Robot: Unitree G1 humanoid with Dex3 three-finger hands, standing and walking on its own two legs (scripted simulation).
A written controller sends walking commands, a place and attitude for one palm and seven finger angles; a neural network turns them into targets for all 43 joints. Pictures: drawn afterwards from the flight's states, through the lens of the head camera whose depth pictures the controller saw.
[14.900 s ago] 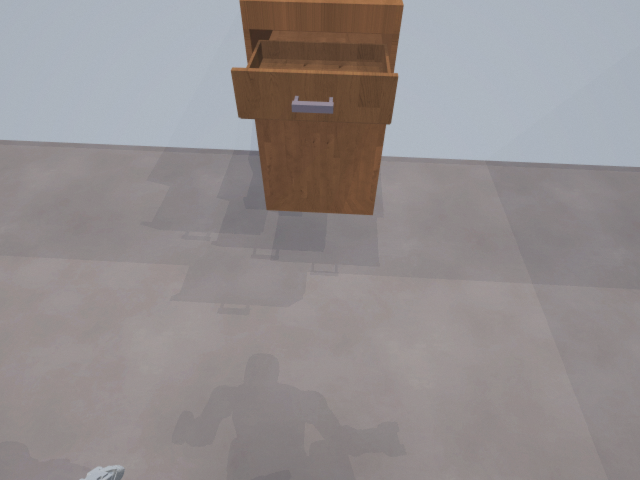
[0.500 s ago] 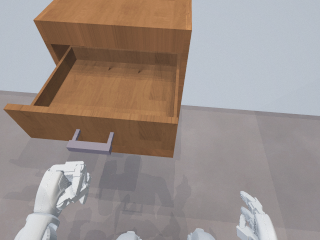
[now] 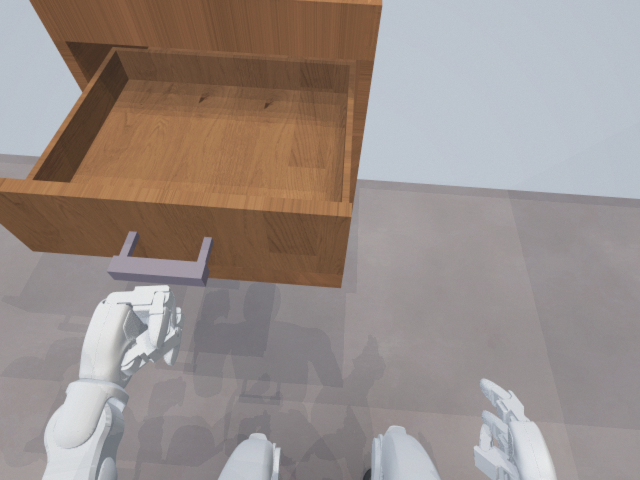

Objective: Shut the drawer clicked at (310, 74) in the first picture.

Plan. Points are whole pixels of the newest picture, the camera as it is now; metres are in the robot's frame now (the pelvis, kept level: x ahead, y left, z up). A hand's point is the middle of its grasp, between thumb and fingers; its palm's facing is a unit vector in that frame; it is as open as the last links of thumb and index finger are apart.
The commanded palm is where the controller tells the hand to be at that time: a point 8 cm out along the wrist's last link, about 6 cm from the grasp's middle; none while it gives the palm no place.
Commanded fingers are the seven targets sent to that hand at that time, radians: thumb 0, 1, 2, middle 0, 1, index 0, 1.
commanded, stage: bring the fist close to the handle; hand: left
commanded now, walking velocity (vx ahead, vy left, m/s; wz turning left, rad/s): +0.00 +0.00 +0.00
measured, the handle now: (164, 256) +0.37 +0.21 +0.04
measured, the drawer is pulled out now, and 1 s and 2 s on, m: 0.30 0.26 0.13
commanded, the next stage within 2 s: push the drawer shut in 0.34 s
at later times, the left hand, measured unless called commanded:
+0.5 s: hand (169, 331) +0.28 +0.18 +0.04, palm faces -0.06 -1.00 -0.05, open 3.3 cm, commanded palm +0.26 +0.24 +0.04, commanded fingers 0.00 0.90 0.90 -1.40 -1.60 -1.40 -1.60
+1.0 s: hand (180, 293) +0.32 +0.18 +0.04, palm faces -0.06 -1.00 -0.06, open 3.0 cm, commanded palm +0.32 +0.23 +0.04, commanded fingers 0.00 0.90 0.90 -1.40 -1.60 -1.40 -1.60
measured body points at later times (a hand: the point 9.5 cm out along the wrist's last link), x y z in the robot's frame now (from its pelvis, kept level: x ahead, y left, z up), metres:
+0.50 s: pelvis +0.00 +0.01 +0.00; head +0.09 +0.01 +0.44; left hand +0.27 +0.24 +0.05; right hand +0.17 -0.24 -0.08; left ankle +0.00 +0.13 -0.64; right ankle +0.04 -0.13 -0.64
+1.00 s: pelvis -0.01 +0.01 +0.00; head +0.09 +0.01 +0.44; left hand +0.32 +0.24 +0.04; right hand +0.15 -0.24 -0.10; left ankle +0.00 +0.13 -0.64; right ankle +0.04 -0.13 -0.64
